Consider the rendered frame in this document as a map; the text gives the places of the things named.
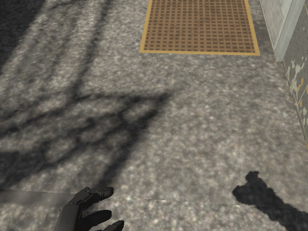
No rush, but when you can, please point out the left robot hand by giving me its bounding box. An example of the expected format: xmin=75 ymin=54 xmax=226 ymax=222
xmin=54 ymin=187 xmax=124 ymax=231

